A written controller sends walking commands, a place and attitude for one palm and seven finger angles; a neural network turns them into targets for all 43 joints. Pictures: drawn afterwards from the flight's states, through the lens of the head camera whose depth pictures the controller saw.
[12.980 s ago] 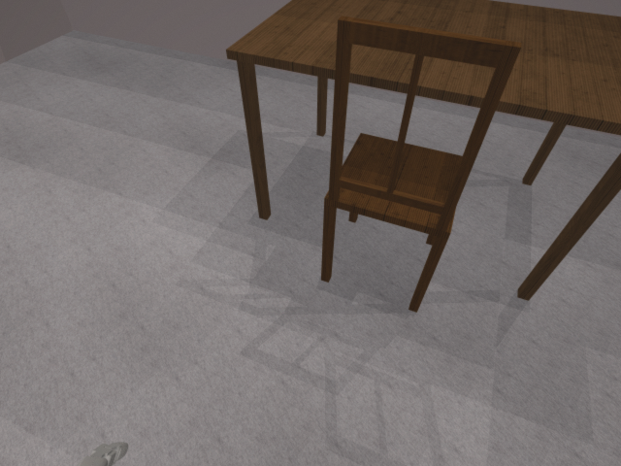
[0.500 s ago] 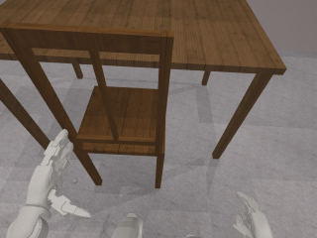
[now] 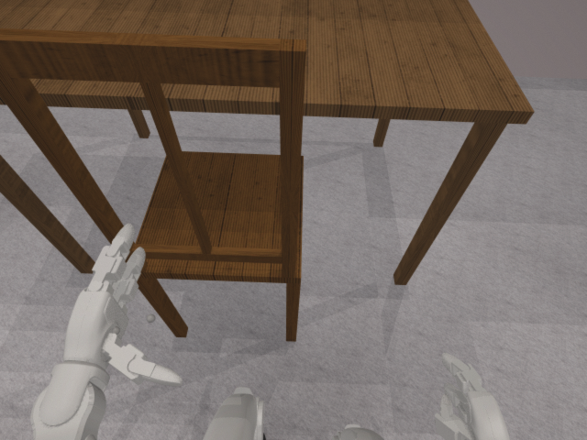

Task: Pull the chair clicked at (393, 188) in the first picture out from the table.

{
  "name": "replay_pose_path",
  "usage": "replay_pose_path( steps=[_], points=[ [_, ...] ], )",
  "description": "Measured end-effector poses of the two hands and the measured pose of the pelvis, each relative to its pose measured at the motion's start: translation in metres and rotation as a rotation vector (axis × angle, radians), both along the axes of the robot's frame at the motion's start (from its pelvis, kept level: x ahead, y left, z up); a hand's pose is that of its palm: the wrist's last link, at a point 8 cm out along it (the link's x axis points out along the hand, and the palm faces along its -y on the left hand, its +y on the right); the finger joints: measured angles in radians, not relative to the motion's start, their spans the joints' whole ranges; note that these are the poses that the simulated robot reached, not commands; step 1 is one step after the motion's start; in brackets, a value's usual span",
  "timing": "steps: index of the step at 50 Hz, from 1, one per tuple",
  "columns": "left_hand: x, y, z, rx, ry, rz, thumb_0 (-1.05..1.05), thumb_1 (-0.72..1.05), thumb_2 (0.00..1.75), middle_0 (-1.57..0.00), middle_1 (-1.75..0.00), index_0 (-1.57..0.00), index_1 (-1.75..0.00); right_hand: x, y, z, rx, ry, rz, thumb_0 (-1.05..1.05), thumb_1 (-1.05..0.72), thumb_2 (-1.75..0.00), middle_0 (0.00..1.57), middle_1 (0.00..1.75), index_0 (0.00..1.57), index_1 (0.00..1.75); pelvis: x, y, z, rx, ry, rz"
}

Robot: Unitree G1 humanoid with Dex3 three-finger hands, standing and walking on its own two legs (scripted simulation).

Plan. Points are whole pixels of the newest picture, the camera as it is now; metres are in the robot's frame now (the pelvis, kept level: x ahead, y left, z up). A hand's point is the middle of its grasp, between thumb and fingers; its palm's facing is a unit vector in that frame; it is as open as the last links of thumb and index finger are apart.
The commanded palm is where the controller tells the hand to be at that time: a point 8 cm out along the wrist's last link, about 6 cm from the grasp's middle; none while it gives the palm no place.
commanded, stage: aim the fingers beside a spindle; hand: left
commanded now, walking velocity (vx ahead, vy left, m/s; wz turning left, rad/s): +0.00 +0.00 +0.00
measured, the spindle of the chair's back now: (185, 187) +0.47 +0.19 +0.04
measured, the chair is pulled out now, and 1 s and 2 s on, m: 0.00 0.00 0.00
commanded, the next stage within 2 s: push the fingers through the gap in 1.60 s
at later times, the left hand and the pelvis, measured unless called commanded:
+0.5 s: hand (167, 300) +0.29 +0.18 +0.02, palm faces -0.03 -1.00 -0.03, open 16.9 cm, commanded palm +0.27 +0.24 +0.02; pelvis +0.00 +0.00 -0.01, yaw -1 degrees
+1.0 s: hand (183, 289) +0.32 +0.17 +0.00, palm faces -0.03 -1.00 -0.02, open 16.9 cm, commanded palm +0.30 +0.22 +0.00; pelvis -0.01 +0.01 -0.03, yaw -2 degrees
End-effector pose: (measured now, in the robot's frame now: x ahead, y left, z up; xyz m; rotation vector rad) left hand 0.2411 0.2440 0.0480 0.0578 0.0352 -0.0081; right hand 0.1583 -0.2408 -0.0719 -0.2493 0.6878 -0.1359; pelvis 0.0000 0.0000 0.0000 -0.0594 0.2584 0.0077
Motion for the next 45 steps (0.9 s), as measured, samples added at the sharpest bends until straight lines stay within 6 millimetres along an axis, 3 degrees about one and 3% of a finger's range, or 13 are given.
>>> replay_pose_path(
  steps=[16,45],
  points=[
    [0.021,-0.005,-0.015,-0.013,0.009,-0.006,-0.01,-0.49,0.30,-0.06,-0.08,-0.06,-0.08,-0.016,-0.002,-0.013,-0.003,0.059,-0.017,0.02,-0.90,-0.90,0.20,0.30,0.20,0.30,-0.003,0.001,-0.007,0.000,0.028,-0.011],
    [0.057,-0.016,-0.042,-0.035,0.010,-0.030,-0.01,-0.49,0.30,-0.06,-0.08,-0.06,-0.08,-0.021,0.010,-0.033,-0.006,0.138,-0.012,0.01,-0.90,-0.90,0.20,0.30,0.20,0.30,-0.005,0.012,-0.023,-0.013,0.079,-0.020]
  ],
)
